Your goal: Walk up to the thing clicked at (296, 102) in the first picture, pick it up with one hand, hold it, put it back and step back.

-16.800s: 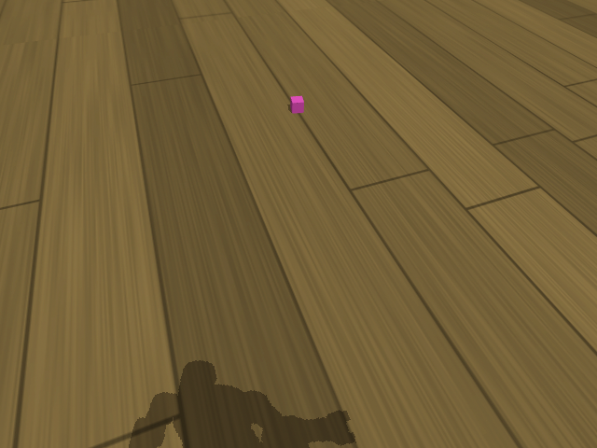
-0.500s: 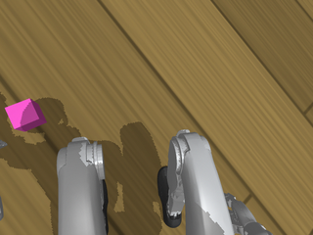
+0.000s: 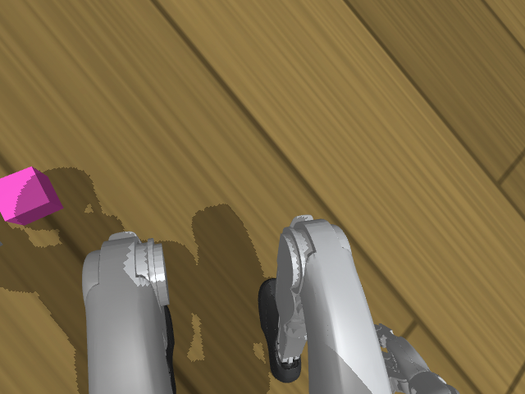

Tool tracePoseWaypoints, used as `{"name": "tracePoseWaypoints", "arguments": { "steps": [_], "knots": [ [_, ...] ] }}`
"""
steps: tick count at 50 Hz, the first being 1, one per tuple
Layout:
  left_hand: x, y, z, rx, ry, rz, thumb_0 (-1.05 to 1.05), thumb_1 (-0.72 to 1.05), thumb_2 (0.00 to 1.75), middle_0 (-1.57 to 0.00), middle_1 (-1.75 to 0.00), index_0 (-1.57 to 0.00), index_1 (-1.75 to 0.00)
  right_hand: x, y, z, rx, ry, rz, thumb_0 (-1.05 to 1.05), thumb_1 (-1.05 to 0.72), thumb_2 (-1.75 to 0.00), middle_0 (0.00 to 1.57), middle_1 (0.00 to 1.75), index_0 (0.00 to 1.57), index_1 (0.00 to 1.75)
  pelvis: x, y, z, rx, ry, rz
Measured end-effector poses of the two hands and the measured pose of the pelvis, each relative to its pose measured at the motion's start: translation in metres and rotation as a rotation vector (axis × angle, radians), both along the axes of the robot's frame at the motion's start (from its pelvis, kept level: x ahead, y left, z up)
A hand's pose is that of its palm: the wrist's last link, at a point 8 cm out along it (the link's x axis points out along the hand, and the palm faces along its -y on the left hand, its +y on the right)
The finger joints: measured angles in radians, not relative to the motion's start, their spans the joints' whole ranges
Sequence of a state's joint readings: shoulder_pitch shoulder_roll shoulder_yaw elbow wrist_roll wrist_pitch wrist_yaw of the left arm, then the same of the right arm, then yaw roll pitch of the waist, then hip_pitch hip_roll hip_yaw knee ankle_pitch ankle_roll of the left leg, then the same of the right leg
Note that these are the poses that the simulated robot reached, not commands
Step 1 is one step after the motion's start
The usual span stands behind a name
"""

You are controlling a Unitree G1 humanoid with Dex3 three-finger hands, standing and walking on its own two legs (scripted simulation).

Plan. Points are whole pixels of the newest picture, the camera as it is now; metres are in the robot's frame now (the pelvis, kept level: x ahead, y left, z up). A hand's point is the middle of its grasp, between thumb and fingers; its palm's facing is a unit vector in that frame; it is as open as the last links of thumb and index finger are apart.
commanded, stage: rise first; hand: left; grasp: from above
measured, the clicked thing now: (27, 196) +0.41 +0.36 -0.29
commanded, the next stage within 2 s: approach in 1.44 s
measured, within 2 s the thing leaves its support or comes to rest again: neither
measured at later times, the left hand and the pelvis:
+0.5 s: hand out of the picture +0.37 +0.39 -0.18, palm faces -0.34 -0.24 -0.91, open 13.5 cm; pelvis +0.00 +0.00 +0.00, yaw +0 degrees
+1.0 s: hand out of the picture +0.37 +0.39 -0.17, palm faces -0.35 -0.23 -0.91, open 13.1 cm; pelvis +0.00 +0.00 +0.00, yaw +0 degrees
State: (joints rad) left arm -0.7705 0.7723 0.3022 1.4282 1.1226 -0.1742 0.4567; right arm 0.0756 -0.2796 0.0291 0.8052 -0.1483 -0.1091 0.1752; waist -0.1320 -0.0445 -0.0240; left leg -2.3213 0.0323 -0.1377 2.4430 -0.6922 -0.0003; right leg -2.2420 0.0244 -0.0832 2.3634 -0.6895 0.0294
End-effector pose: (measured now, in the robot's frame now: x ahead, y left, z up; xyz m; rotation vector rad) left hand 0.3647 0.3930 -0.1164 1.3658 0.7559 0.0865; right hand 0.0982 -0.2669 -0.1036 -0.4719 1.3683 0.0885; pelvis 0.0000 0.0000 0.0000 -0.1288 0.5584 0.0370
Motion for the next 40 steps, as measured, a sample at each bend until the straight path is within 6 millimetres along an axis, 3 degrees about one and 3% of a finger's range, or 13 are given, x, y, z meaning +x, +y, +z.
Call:
{"name": "tracePoseWaypoints", "arguments": {
  "steps": [16,40],
  "knots": [
    [0.004,0.001,-0.01,0.003,-0.004,0.004,0.0,-0.46,0.95,-0.25,-0.85,-0.2,-0.9,-0.007,0.002,0.002,-0.003,0.012,0.006,0.0,-0.91,-0.9,0.2,0.3,0.2,0.3,0.0,0.002,-0.005,-0.012,-0.006,0.0],
    [0.001,0.002,0.005,0.002,-0.001,0.01,0.0,-0.42,0.91,-0.28,-0.83,-0.24,-0.87,-0.003,0.0,0.0,0.028,-0.005,0.013,0.0,-0.91,-0.9,0.2,0.3,0.2,0.3,-0.001,-0.001,-0.002,-0.001,-0.008,0.001]
  ]
}}
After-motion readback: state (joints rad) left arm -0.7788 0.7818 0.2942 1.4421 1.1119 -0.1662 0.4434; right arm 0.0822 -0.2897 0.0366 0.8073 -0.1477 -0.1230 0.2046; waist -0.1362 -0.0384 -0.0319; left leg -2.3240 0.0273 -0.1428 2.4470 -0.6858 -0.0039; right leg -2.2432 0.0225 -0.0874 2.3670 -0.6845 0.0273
